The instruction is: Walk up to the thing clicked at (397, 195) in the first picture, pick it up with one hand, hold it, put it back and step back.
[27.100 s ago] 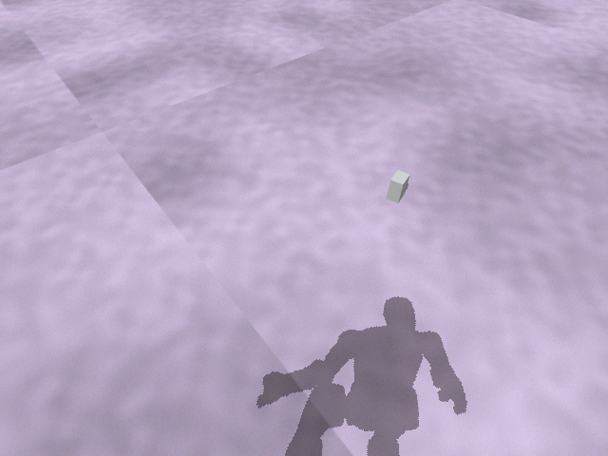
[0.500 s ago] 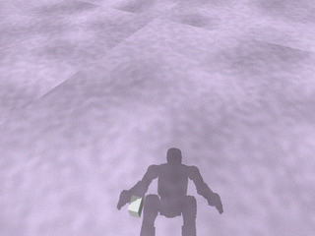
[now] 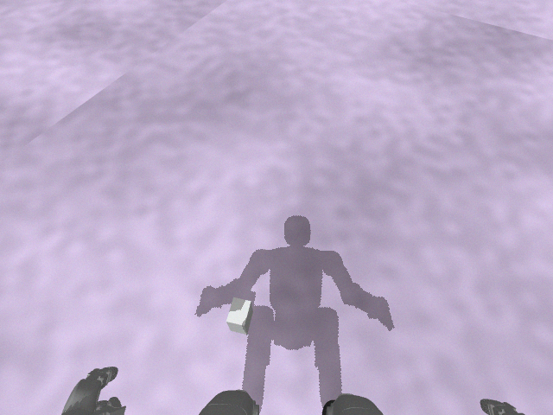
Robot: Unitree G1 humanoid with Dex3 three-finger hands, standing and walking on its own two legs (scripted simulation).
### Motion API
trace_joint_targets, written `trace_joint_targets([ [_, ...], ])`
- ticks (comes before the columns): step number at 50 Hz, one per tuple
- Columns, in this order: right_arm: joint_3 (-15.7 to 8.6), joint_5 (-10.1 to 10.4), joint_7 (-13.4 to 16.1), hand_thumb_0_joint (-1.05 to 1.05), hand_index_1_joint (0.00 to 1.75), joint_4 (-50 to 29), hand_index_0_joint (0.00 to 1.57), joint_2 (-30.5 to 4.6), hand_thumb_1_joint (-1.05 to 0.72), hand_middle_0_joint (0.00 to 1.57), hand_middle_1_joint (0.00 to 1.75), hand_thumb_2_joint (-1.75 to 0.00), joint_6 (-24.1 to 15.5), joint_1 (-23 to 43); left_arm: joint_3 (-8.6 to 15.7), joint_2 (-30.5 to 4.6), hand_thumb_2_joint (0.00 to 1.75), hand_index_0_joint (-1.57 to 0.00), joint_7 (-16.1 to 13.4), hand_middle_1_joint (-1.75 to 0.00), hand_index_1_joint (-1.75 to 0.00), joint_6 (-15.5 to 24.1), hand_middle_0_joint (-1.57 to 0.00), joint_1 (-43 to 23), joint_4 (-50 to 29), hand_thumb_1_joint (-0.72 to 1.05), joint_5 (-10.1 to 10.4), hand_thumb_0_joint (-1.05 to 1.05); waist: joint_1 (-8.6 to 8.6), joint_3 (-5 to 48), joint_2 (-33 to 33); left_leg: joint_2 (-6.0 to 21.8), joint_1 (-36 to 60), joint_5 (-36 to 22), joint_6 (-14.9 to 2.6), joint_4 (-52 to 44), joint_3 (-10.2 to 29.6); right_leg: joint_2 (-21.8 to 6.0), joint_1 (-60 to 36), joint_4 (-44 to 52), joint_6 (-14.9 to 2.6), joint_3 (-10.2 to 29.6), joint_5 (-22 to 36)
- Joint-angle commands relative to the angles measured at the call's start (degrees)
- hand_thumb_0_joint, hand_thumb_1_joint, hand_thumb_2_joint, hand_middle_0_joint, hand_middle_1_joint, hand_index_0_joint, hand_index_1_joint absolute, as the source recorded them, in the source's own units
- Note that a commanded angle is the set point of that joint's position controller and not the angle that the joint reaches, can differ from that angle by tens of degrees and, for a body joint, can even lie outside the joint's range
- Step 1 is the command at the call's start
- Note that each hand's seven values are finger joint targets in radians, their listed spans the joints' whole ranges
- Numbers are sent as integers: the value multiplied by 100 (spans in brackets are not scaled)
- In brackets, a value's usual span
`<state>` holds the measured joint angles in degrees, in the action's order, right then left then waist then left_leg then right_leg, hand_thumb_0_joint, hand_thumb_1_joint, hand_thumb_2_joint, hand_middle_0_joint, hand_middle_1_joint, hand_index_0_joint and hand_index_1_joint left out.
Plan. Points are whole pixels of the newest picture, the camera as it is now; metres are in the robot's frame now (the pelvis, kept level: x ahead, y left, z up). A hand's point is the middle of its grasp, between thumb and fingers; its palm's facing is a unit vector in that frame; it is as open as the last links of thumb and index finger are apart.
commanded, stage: step back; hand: left
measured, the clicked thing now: (240, 316) +0.43 +0.15 -0.70
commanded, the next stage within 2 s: none
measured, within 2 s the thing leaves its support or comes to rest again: neither
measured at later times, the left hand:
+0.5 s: hand out of the picture +0.04 +0.28 -0.16, palm faces -0.11 -0.91 -0.39, open 7.4 cm
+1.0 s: hand out of the picture -0.08 +0.31 -0.15, palm faces -0.06 -0.93 -0.37, open 7.4 cm
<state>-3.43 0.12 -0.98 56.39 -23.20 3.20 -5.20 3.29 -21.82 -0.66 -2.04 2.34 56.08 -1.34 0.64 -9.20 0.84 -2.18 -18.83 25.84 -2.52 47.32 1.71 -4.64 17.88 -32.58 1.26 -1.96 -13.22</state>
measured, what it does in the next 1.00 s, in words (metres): walks backwards: right foot, then left foot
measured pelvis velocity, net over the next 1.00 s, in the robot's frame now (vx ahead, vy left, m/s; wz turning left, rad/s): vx -0.21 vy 0.04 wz -0.08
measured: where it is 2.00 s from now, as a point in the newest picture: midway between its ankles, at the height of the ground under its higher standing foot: outside the picture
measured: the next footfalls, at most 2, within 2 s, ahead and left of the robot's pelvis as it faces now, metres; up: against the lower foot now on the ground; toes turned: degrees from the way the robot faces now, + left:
right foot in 0.46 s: -0.06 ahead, -0.10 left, +0.00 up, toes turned -1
left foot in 0.78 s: -0.11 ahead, +0.16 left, +0.00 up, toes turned -4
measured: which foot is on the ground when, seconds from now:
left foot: down 0.00-0.50, up 0.52-0.76, down 0.78-1.00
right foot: down 0.00-0.06, up 0.08-0.44, down 0.46-0.78, up 0.80-1.00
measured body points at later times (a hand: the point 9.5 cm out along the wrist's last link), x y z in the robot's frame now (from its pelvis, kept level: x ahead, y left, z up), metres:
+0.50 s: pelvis -0.08 +0.03 -0.01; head -0.01 +0.02 +0.43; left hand +0.05 +0.33 -0.13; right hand -0.01 -0.29 -0.14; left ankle -0.03 +0.12 -0.73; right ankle -0.10 -0.10 -0.73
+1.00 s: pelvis -0.21 +0.04 +0.00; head -0.14 +0.07 +0.44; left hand -0.08 +0.36 -0.13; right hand -0.12 -0.27 -0.10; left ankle -0.15 +0.16 -0.73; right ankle -0.25 -0.11 -0.64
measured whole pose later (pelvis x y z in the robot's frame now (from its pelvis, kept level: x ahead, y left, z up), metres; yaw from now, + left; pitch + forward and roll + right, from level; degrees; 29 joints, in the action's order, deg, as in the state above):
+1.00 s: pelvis -0.21 +0.04 +0.00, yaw -4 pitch -2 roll -1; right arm -2.3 -2.0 1.0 47.9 -20.0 0.8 -8.7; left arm 5.4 -23.9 -0.5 -4.2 9.2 45.8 -1.0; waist -0.7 -10.4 3.0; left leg 1.4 -17.4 14.5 -1.0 34.2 0.8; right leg 6.6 26.4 -70.0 1.1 9.5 -28.8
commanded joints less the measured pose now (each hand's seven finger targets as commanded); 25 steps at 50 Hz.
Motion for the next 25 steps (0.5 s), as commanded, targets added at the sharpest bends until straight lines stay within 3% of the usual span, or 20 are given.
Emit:
trace_joint_targets([
  [1, -292, -109, 34, 0, 30, -188, 20, -904, -90, 20, 30, -90, -138, -960, 259, -1359, 90, -20, -104, -30, -30, 25, -20, -506, -796, 90, 3, 0, 266, 1118, 530, 205, 575, -1482, 98, -1845, -25, -798, -193, -358, -827, 696, 1476],
  [2, -363, -229, 60, 0, 30, -314, 20, -1190, -90, 20, 30, -90, -193, -734, 222, -1076, 90, -20, -89, -30, -30, -39, -20, -222, -832, 90, 70, 0, 87, 1053, -538, 872, 677, -2806, -51, -2535, 1007, -64, 125, -1161, -547, 389, 543],
  [3, -456, -314, 81, 0, 30, -453, 20, -1662, -90, 20, 30, -90, -251, -633, 187, -811, 90, -20, -115, -30, -30, -75, -20, -106, -886, 90, 117, 0, 3, 992, -1444, 1765, 1139, -4353, -421, -2670, 2295, 943, 1125, -1938, -332, 524, -2017],
  [4, -500, -230, 97, 0, 30, -563, 20, -1980, -90, 20, 30, -90, -273, -575, 244, -978, 90, -20, -188, -30, -30, -86, -20, -152, -885, 90, 83, 0, 183, 1103, -1318, 2193, 769, -4929, -945, -2538, 2535, 1036, 971, -2707, -280, 1201, -2580],
  [5, -477, -234, 130, 0, 30, -591, 20, -1834, -90, 20, 30, -90, -279, -496, 247, -1056, 90, -20, -229, -30, -30, -98, -20, -355, -823, 90, 58, 0, 258, 1080, -1114, 2102, 669, -4845, -866, -2556, 2496, 1100, 914, -3171, -306, 1523, -2518],
  [7, -377, -235, 245, 0, 30, -747, 20, -1392, -90, 20, 30, -90, -294, 57, 222, -1075, 90, -20, -235, -30, -30, -94, -20, 109, -719, 90, 155, 0, -126, 1169, -932, 1559, 1358, -4883, -703, -2056, 1462, 1076, 1437, -3595, -308, 1521, -1766],
  [8, -367, -211, 286, 0, 30, -819, 20, -1332, -90, 20, 30, -90, -305, 3, 222, -1101, 90, -20, -220, -30, -30, -84, -20, 275, -706, 90, 146, 0, -176, 1226, -1057, 1541, 1423, -4795, -772, -1942, 1338, 1019, 1410, -3666, -273, 1423, -1580],
  [10, -364, -193, 315, 0, 30, -863, 20, -1165, -90, 20, 30, -90, -307, -252, 281, -1149, 90, -20, -177, -30, -30, -52, -20, 320, -785, 90, 55, 0, -76, 1300, -880, 1478, 1784, -4876, -766, -1870, 1280, 997, 1359, -3596, -136, 1249, -1518],
  [14, -408, -156, 351, 0, 30, -927, 20, -1197, -90, 20, 30, -90, -302, -648, 307, -1067, 90, -20, -148, -30, -30, 5, -20, 154, -1053, 90, 29, 0, 185, 1225, -693, 1783, 2131, -5015, -1256, -1740, 1372, 876, 1329, -2808, -9, 1061, -1740],
  [16, -403, -152, 353, 0, 30, -959, 20, -1211, -90, 20, 30, -90, -303, -788, 337, -1023, 90, -20, -120, -30, -30, 32, -20, 142, -1118, 90, 28, 0, 267, 1223, -696, 1759, 2099, -4946, -1237, -1684, 1325, 806, 1144, -2289, -30, 932, -1692],
  [18, -389, -141, 338, 0, 30, -1039, 20, -1271, -90, 20, 30, -90, -290, -657, 357, -993, 90, -20, -82, -30, -30, 55, -20, 298, -1117, 90, 26, 0, 204, 1265, -757, 1697, 1819, -4579, -1144, -1639, 1225, 687, 744, -1670, -81, 733, -1546],
  [20, -364, -113, 316, 0, 30, -1119, 20, -1290, -90, 20, 30, -90, -256, -432, 368, -917, 90, -20, -50, -30, -30, 80, -20, 682, -1018, 90, 23, 0, 45, 1450, -872, 1623, 1517, -3993, -987, -1503, 1117, 622, 164, -720, -176, 505, -1171],
  [22, -340, -58, 291, 0, 30, -1160, 20, -1286, -90, 20, 30, -90, -211, -209, 376, -875, 90, -20, -46, -30, -30, 119, -20, 1024, -866, 90, -30, 0, -162, 1457, -676, 1420, 863, -3379, -712, -1196, 866, 662, -712, 548, -314, 270, 19],
  [23, -288, -18, 272, 0, 30, -1149, 20, -1165, -90, 20, 30, -90, -208, -248, 423, -1060, 90, -20, -52, -30, -30, 158, -20, 1029, -887, 90, -80, 0, -137, 1445, -429, 1244, 222, -2733, -442, -1089, 786, 384, -1190, 559, -446, 730, 718],
  [24, -235, 23, 249, 0, 30, -1234, 20, -1034, -90, 20, 30, -90, -217, -193, 506, -1402, 90, -20, -52, -30, -30, 186, -20, 1097, -956, 90, -111, 0, -156, 1425, 365, 698, -506, -1726, -113, -454, 466, -470, -1362, 684, -872, 1962, 1307],
  [25, -234, 44, 284, 0, 30, -1214, 20, -887, -90, 20, 30, -90, -173, 42, 571, -1836, 90, -20, -28, -30, -30, 157, -20, 774, -1067, 90, -21, 0, -288, 1107, 1476, -283, -565, 313, 157, 746, -65, -1544, -534, 1147, -1864, 3070, 1969],
])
